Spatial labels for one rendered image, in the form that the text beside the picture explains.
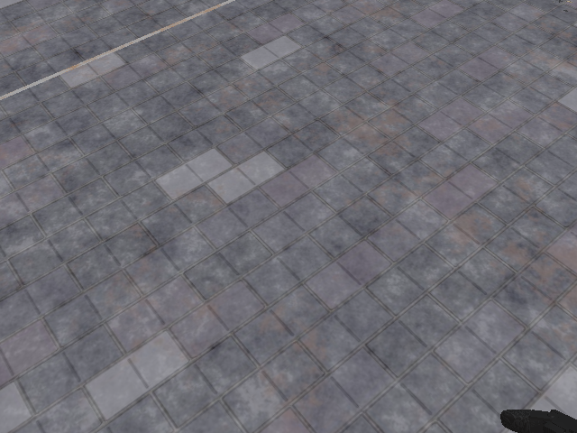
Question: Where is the robot right hand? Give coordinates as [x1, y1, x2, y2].
[500, 410, 577, 433]

